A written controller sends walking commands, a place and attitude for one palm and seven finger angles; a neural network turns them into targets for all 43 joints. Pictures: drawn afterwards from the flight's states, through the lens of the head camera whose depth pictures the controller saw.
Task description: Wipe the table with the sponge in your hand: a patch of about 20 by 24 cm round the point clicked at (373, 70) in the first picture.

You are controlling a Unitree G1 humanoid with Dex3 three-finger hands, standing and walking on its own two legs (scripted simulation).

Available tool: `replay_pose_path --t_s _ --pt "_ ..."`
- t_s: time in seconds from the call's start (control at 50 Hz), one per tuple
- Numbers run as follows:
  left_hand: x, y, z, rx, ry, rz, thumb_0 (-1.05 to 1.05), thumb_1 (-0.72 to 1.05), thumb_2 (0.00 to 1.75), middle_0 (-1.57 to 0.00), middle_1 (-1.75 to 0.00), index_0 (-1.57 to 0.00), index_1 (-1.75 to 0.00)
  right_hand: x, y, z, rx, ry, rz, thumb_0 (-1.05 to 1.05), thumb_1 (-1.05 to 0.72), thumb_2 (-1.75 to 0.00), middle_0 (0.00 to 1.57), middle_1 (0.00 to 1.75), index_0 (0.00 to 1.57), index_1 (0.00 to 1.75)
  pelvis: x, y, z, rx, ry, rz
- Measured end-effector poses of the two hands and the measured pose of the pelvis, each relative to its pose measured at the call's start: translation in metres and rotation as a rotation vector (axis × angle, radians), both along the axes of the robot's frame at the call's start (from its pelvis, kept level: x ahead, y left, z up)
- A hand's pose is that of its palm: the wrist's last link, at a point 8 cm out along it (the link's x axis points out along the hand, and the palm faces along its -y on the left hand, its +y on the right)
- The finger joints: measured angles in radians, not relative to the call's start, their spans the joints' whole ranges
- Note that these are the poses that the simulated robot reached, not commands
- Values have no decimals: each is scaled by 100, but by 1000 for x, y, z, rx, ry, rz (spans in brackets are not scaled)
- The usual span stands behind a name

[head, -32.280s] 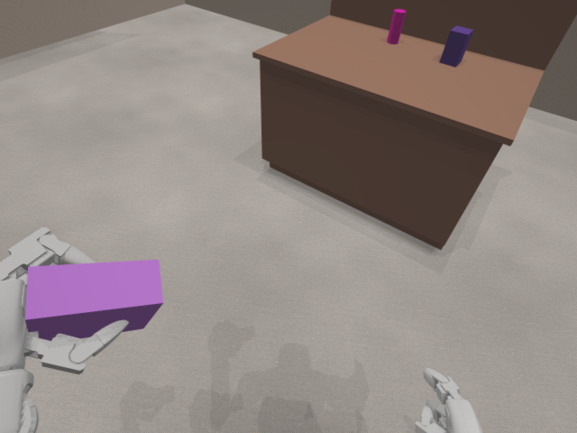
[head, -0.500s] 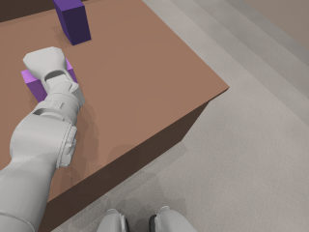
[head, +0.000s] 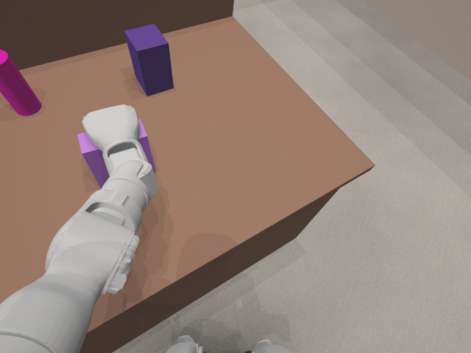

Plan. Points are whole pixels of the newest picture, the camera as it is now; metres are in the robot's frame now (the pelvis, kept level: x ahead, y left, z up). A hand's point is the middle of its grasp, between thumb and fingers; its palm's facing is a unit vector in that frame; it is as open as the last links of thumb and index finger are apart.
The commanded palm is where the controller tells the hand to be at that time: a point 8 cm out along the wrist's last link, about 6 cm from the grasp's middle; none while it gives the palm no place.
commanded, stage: wipe back along the third lane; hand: left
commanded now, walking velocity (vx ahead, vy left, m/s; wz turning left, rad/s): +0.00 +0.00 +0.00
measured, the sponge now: (122, 160) +0.48 +0.20 -0.03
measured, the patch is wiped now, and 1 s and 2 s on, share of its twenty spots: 1.00 1.00 1.00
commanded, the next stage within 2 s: none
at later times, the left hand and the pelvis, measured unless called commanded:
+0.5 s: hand (127, 174) +0.42 +0.18 +0.01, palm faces -0.10 -0.03 -0.99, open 9.3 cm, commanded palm +0.39 +0.15 +0.04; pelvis +0.02 -0.01 +0.02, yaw +3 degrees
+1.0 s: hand (137, 200) +0.37 +0.15 +0.00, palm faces -0.10 -0.01 -1.00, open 9.3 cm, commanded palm +0.34 +0.12 +0.04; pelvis -0.01 -0.03 +0.03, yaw +3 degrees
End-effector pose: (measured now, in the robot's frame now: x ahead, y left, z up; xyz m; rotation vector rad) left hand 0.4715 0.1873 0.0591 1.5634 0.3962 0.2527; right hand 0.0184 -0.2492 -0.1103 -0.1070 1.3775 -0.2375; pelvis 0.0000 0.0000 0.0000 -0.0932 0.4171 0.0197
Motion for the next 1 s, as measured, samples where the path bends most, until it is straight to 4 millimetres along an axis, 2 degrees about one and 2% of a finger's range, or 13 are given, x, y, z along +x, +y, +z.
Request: replay_pose_path --t_s 0.24,0.32,0.4,0.58,0.88,1.0 --pt "-25 -6 1 -21 -1 -11 0 -47 112 -80 -139 -80 -143 96 1 13 18 -145 97 0 -91 -90 20 30 20 30 21 -2 14 18 -59 16" --pt "-36 -9 2 -29 4 -7 0 -47 112 -80 -139 -80 -143 117 3 17 27 -177 121 0 -91 -90 20 30 20 30 24 -4 17 23 -78 22" --pt "-47 -13 2 -30 5 -8 0 -46 111 -80 -139 -80 -143 129 5 20 35 -191 141 0 -91 -90 20 30 20 30 24 -7 20 30 -97 27" --pt "-72 -22 2 -33 5 -12 0 -45 111 -79 -139 -79 -143 129 3 23 46 -202 147 0 -91 -90 20 30 20 30 18 -14 24 41 -137 31" --pt "-103 -37 1 -13 11 -30 0 -45 110 -78 -140 -79 -144 93 -11 18 47 -189 117 0 -91 -90 20 30 20 30 -2 -24 25 53 -173 35" --pt "-112 -43 0 -9 6 -33 0 -44 110 -78 -140 -79 -144 86 -14 16 60 -192 111 1 -91 -90 20 30 20 30 -7 -28 25 58 -182 34"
